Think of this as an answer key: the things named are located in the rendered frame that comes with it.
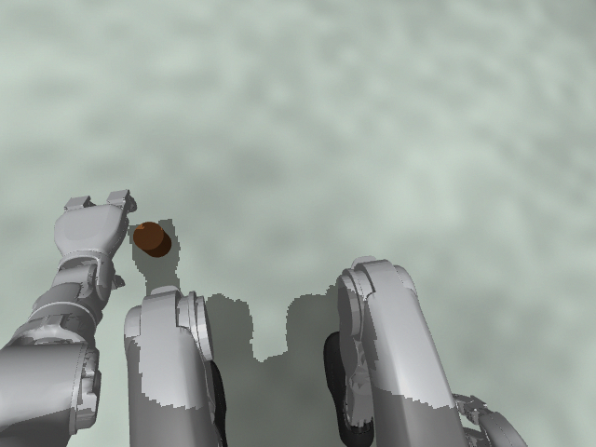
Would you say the left robot hand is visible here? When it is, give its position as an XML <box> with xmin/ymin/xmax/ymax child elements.
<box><xmin>54</xmin><ymin>189</ymin><xmax>137</xmax><ymax>290</ymax></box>

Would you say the tin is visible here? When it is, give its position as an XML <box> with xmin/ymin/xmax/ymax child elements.
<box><xmin>133</xmin><ymin>222</ymin><xmax>171</xmax><ymax>257</ymax></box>

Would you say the right robot hand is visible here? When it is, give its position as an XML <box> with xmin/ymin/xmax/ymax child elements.
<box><xmin>453</xmin><ymin>394</ymin><xmax>528</xmax><ymax>447</ymax></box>

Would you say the left robot foot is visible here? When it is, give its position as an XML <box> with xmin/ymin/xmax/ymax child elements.
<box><xmin>210</xmin><ymin>360</ymin><xmax>228</xmax><ymax>447</ymax></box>

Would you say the left robot arm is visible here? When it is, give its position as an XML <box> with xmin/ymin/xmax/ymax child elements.
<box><xmin>0</xmin><ymin>251</ymin><xmax>114</xmax><ymax>447</ymax></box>

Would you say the right robot foot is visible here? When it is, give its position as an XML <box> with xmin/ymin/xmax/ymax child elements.
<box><xmin>323</xmin><ymin>332</ymin><xmax>374</xmax><ymax>447</ymax></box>

